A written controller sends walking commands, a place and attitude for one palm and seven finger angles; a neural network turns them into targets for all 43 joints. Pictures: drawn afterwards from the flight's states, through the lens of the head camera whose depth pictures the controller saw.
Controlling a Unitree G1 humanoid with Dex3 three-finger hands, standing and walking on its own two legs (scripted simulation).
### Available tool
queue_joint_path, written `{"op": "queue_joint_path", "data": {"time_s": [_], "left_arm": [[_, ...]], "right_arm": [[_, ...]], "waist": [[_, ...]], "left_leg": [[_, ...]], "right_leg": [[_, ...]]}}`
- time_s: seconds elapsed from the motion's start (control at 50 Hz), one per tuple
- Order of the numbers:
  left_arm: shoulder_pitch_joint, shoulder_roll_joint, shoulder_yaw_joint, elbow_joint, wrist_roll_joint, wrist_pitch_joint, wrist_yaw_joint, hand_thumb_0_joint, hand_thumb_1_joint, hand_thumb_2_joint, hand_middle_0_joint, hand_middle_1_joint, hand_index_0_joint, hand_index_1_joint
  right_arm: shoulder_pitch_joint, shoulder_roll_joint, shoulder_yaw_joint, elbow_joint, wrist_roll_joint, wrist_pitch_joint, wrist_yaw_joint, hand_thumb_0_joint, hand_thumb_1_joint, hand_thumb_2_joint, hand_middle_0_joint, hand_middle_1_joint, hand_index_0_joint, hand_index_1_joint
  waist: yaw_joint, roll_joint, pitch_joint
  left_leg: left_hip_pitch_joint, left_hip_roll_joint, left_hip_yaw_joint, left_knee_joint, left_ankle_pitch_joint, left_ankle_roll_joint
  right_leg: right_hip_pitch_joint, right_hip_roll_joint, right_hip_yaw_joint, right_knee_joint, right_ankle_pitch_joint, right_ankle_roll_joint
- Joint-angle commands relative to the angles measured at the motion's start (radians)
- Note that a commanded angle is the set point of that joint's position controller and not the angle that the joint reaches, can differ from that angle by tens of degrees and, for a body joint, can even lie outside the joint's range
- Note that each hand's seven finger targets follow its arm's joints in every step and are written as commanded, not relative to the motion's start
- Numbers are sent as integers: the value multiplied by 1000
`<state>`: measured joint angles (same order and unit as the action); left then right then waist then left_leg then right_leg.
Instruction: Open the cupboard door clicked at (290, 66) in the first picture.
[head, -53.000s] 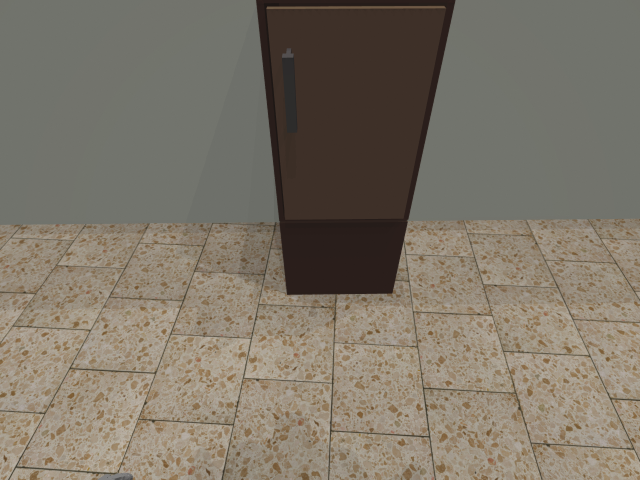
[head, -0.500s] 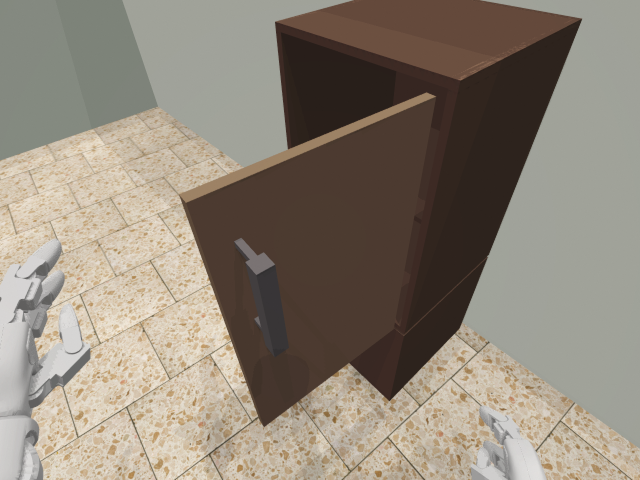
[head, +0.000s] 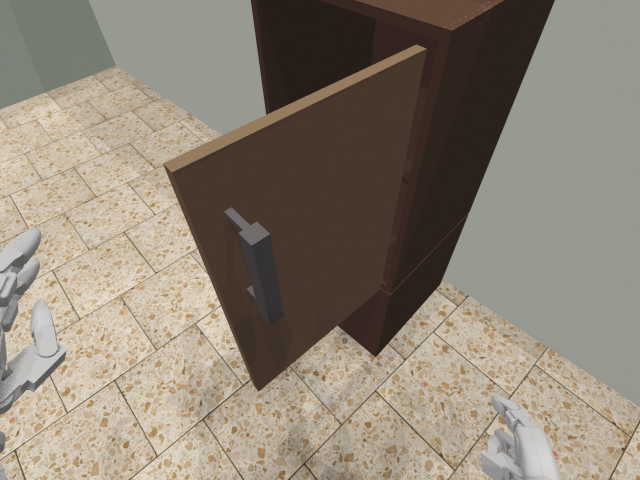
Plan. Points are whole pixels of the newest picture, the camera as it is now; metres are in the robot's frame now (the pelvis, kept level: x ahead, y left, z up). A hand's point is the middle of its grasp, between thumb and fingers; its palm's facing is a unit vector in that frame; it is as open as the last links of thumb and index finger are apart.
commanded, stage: step back with the hand held close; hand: left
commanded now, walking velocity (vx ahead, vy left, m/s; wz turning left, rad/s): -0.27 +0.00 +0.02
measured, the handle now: (254, 269) +0.35 +0.11 +0.08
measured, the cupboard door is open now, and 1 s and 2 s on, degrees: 85 85 85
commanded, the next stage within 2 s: stop stepping back and stand still in 0.82 s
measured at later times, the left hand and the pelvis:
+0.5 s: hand out of the picture +0.12 +0.27 +0.15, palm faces +0.44 -0.79 -0.43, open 7.4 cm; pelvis -0.08 +0.02 -0.02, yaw +2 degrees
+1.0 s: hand out of the picture +0.05 +0.23 +0.17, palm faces +0.30 -0.80 -0.51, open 7.4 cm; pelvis -0.16 -0.01 -0.01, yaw -4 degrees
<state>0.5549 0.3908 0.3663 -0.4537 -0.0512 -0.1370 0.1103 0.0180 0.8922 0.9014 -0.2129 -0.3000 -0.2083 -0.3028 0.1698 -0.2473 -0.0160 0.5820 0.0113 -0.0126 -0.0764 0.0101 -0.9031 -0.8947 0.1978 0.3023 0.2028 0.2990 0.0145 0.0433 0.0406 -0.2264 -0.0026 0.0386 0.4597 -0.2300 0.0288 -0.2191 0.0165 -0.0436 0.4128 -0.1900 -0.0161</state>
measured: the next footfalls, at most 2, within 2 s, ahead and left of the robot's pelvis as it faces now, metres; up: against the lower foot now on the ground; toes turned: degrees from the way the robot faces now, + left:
right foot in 0.84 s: -0.26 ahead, -0.11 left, +0.00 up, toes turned -4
left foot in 1.02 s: -0.07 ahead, +0.07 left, +0.00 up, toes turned -3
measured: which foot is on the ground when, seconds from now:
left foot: down 0.00-0.86, up 0.88-1.00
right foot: down 0.00-0.50, up 0.52-0.82, down 0.84-1.00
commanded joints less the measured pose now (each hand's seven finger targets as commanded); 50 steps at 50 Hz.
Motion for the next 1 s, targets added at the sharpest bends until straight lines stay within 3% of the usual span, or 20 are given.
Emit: {"op": "queue_joint_path", "data": {"time_s": [0.0,0.14,0.24,0.34,0.4,0.44,0.48,0.5,0.54,0.58,0.68,0.74,0.78,0.82,0.84,0.86,0.88,0.9,0.96,0.98], "left_arm": [[7,210,178,-246,-2,-71,41,0,900,900,-200,-300,-200,-300],[4,186,182,-260,18,-90,48,0,900,900,-200,-300,-200,-300],[-58,171,179,-232,42,-105,50,0,900,900,-200,-300,-200,-300],[-94,192,164,-283,35,-121,64,0,900,900,-200,-300,-200,-300],[-89,217,185,-314,28,-126,81,0,900,900,-200,-300,-200,-300],[-66,221,201,-328,21,-127,83,0,900,900,-200,-300,-200,-300],[-62,234,241,-362,36,-149,85,0,900,900,-200,-300,-200,-300],[-84,241,256,-366,50,-154,88,0,900,900,-200,-300,-200,-300],[-93,231,248,-314,45,-160,84,0,900,900,-200,-300,-200,-300],[-55,197,223,-288,30,-148,85,0,900,900,-200,-300,-200,-300],[-53,135,111,-324,9,-115,71,0,900,900,-200,-300,-200,-300],[-71,176,127,-334,-6,-118,64,0,900,900,-200,-300,-200,-300],[-36,246,185,-341,-16,-130,55,0,900,900,-200,-300,-200,-300],[-61,314,240,-359,-34,-151,51,0,900,900,-200,-300,-200,-300],[-57,347,278,-348,-34,-163,52,0,900,900,-200,-300,-200,-300],[-71,370,300,-342,-20,-171,51,0,900,900,-200,-300,-200,-300],[-90,321,254,-347,-24,-167,38,0,900,900,-200,-300,-200,-300],[-35,322,278,-303,-14,-140,33,0,900,900,-200,-300,-200,-300],[17,237,215,-261,-23,-87,31,0,900,900,-200,-300,-200,-300],[6,229,197,-285,-31,-79,29,0,900,900,-200,-300,-200,-300]], "right_arm": [[-93,-96,-38,-184,4,-40,-15,0,-900,-900,200,300,200,300],[-74,-116,-40,-201,-2,-62,-14,0,-900,-900,200,300,200,300],[-55,-117,-43,-198,-2,-81,-11,0,-900,-900,200,300,200,300],[-23,-100,-40,-165,-7,-94,-1,0,-900,-900,200,300,200,300],[-31,-82,-23,-144,-12,-94,-2,0,-900,-900,200,300,200,300],[-45,-100,-25,-159,-9,-90,-11,0,-900,-900,200,300,200,300],[-74,-125,-32,-175,-21,-108,-23,0,-900,-900,200,300,200,300],[-53,-88,-30,-164,-35,-125,-20,0,-900,-900,200,300,200,300],[-43,-85,-47,-134,-25,-143,-4,0,-900,-900,200,300,200,300],[-55,-83,-51,-124,-20,-164,1,0,-900,-900,200,300,200,300],[-39,-80,-35,-81,-26,-179,15,0,-900,-900,200,300,200,300],[-39,-81,-30,-65,-29,-177,24,0,-900,-900,200,300,200,300],[-30,-65,-26,-64,-31,-152,26,0,-900,-900,200,300,200,300],[-93,-43,-9,-77,-19,-127,16,0,-900,-900,200,300,200,300],[-129,-43,3,-96,-22,-135,5,0,-900,-900,200,300,200,300],[-121,-39,9,-100,-30,-152,8,0,-900,-900,200,300,200,300],[-131,-42,5,-102,-6,-146,0,0,-900,-900,200,300,200,300],[-128,-47,0,-122,4,-137,-9,0,-900,-900,200,300,200,300],[-115,-65,20,-110,1,-115,-24,0,-900,-900,200,300,200,300],[-107,-97,1,-105,2,-126,-23,0,-900,-900,200,300,200,300]], "waist": [[6,3,-213],[8,90,-139],[-8,18,-73],[-26,-167,-77],[-27,-166,-118],[-26,-21,-88],[-12,351,-79],[-19,331,-83],[-14,143,-96],[-4,75,-116],[-15,230,-171],[-4,224,-230],[0,109,-270],[11,-154,-213],[35,-169,-166],[37,-172,-170],[31,-249,-219],[17,-315,-202],[-40,-21,-206],[-34,112,-234]], "left_leg": [[4,96,-102,-34,348,5],[-269,169,-176,-166,20,50],[-463,161,-178,-149,-335,78],[-131,15,-85,254,-245,4],[-10,16,-73,285,-171,-5],[-76,68,-156,63,-216,17],[-432,300,-462,-330,-540,103],[-514,364,-524,-417,-543,143],[-404,344,-419,-334,-401,135],[-203,286,-323,-256,-227,120],[-4,210,-227,-355,-171,32],[63,183,-172,-332,-37,-16],[155,136,-96,-164,200,-57],[109,46,-34,174,12,-55],[-26,9,-14,334,-133,-59],[-122,14,-15,417,-192,-61],[-214,-31,-15,442,-221,-58],[-269,-18,-3,369,-179,-45],[77,-44,44,69,316,-14],[215,66,-84,10,619,27]], "right_leg": [[105,-97,94,40,360,5],[167,-36,69,200,106,22],[194,-58,119,207,43,17],[-242,-246,306,-126,-307,-83],[-306,-278,224,-105,-214,-90],[-284,-170,138,24,-251,-34],[-13,18,37,485,-222,34],[39,47,78,744,-251,32],[-48,39,110,825,-279,26],[-142,25,80,701,-277,35],[-67,66,-22,338,-360,13],[21,67,-40,57,-310,-13],[21,-7,20,-167,-111,-47],[-140,-248,199,-220,166,-88],[-143,-315,207,-191,343,-103],[-93,-357,230,-149,456,-133],[98,-304,157,-44,829,-103],[176,-275,92,38,1017,-56],[25,-138,-16,203,797,15],[-74,-74,-43,310,440,50]]}}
